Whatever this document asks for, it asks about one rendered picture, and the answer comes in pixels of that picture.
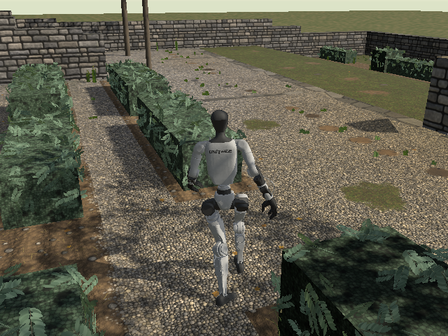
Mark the robot right upper arm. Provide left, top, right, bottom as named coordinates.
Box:
left=235, top=139, right=259, bottom=177

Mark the robot left shin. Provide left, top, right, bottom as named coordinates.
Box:
left=212, top=245, right=228, bottom=297

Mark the robot left hand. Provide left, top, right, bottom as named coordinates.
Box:
left=188, top=180, right=204, bottom=192

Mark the robot right hand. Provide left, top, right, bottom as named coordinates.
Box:
left=262, top=198, right=278, bottom=220

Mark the left robot forearm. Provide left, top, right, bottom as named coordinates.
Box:
left=187, top=168, right=197, bottom=185

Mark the right robot forearm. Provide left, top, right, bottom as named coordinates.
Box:
left=253, top=165, right=273, bottom=200

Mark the robot left upper arm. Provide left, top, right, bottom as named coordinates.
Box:
left=188, top=141, right=207, bottom=178

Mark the robot torso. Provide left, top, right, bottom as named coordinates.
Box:
left=205, top=137, right=238, bottom=211

